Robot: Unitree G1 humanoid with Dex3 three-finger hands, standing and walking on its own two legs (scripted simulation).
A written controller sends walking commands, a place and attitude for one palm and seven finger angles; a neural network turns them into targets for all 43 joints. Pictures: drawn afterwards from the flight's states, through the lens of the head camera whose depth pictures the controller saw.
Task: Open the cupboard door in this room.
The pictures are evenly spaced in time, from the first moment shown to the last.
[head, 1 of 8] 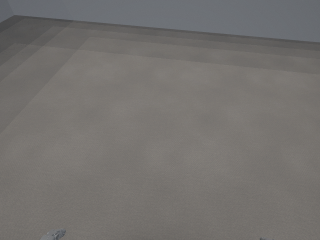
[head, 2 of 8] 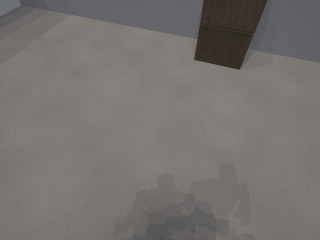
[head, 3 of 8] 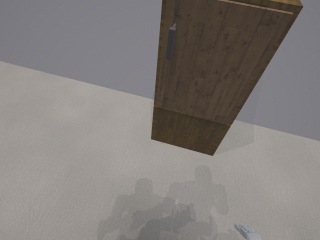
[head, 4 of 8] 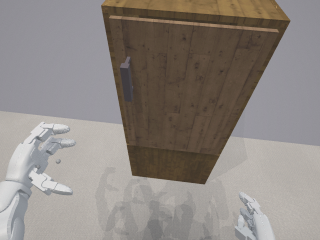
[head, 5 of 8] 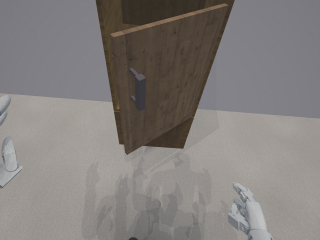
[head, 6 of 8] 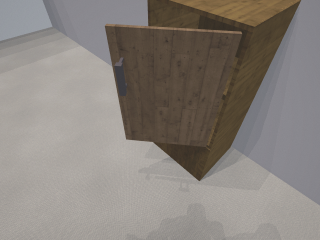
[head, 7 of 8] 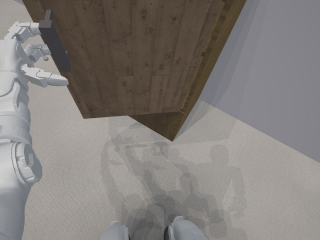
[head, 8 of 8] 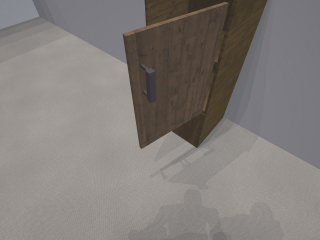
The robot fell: no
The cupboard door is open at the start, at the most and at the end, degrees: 0 78 77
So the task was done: yes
